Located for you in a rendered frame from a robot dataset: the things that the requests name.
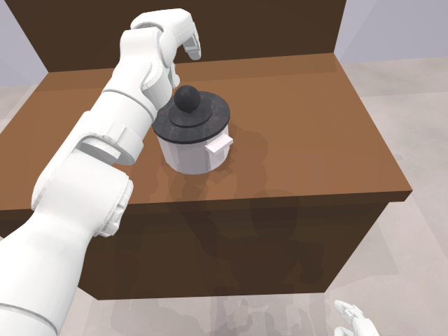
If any robot right hand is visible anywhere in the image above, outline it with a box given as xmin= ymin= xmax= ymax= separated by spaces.
xmin=334 ymin=300 xmax=379 ymax=336

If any table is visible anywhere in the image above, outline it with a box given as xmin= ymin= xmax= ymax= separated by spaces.
xmin=0 ymin=0 xmax=413 ymax=300

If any pot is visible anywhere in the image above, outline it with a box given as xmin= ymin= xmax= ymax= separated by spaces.
xmin=157 ymin=125 xmax=233 ymax=175

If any lid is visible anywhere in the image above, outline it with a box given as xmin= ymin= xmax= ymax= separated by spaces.
xmin=152 ymin=91 xmax=230 ymax=144

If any robot left hand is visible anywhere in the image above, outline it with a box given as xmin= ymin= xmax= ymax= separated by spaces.
xmin=130 ymin=8 xmax=201 ymax=89

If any knob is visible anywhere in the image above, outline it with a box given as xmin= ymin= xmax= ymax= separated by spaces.
xmin=174 ymin=85 xmax=200 ymax=112

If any left robot forearm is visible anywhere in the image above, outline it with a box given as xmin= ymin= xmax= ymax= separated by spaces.
xmin=31 ymin=20 xmax=177 ymax=211

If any left robot upper arm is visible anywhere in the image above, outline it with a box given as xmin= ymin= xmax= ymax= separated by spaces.
xmin=0 ymin=148 xmax=134 ymax=336

